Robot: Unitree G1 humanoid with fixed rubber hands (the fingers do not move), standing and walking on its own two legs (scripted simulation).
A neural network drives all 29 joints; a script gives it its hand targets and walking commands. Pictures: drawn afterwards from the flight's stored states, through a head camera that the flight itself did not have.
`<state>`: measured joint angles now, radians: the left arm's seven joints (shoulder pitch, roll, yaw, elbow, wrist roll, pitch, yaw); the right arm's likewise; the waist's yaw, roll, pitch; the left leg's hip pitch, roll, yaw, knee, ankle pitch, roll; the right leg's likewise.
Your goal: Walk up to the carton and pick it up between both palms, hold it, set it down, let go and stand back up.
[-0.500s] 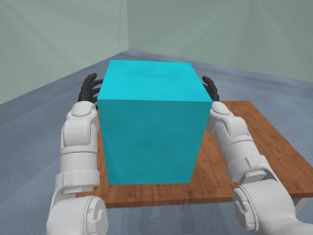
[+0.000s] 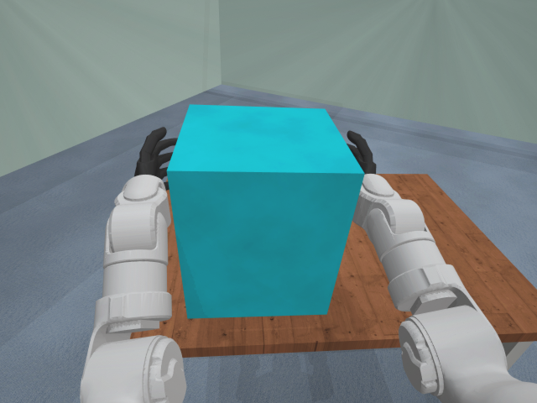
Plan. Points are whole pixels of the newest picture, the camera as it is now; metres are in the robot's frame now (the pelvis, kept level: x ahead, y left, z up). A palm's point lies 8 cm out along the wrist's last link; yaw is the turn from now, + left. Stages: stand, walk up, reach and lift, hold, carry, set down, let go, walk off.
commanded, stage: hold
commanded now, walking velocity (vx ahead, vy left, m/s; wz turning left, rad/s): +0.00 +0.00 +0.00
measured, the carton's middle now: (258, 210) +0.37 +0.00 +0.18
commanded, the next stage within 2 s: none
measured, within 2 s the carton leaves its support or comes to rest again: neither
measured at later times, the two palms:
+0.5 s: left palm (153, 183) +0.37 +0.14 +0.23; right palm (362, 187) +0.37 -0.16 +0.22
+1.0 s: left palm (155, 181) +0.38 +0.14 +0.23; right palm (362, 185) +0.37 -0.16 +0.22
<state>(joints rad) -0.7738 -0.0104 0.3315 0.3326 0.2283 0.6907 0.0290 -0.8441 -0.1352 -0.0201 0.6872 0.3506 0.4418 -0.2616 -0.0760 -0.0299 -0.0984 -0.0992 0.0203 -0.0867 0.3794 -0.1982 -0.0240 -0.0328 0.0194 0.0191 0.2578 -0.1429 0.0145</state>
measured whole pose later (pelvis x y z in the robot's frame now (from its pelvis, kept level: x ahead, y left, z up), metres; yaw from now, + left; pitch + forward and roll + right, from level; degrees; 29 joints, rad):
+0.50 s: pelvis +0.00 +0.00 +0.00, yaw +0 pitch -5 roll -1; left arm -0.76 -0.02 0.34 0.31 0.23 0.70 0.02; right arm -0.82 -0.14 0.00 0.66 0.36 0.44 -0.27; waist -0.07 -0.02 -0.08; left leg -0.09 0.02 -0.08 0.37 -0.19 -0.02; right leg -0.02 0.02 0.02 0.26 -0.14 0.01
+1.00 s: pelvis +0.01 +0.00 +0.00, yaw +0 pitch -5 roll -2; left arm -0.75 -0.02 0.33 0.31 0.23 0.69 0.02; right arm -0.81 -0.15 0.02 0.65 0.38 0.45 -0.27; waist -0.08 -0.01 -0.09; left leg -0.08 0.02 -0.09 0.38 -0.21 -0.02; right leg -0.01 0.02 0.02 0.24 -0.15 0.02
